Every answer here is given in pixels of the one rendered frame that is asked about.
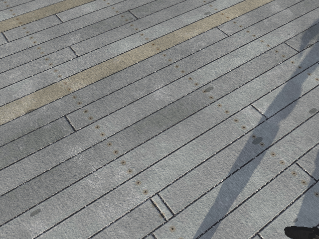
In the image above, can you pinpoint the robot right hand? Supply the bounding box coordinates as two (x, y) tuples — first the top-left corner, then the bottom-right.
(284, 226), (319, 239)

